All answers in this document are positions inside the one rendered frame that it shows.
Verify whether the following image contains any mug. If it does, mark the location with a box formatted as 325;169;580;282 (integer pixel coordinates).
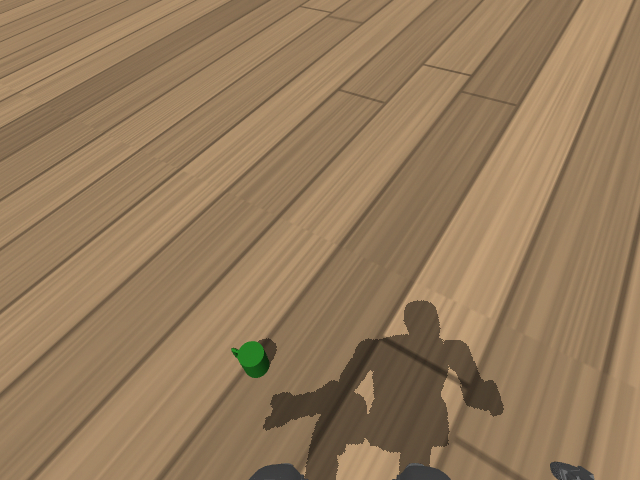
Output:
231;341;269;378

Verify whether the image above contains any right robot hand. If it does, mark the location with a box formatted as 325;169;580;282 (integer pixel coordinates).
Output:
550;462;595;480

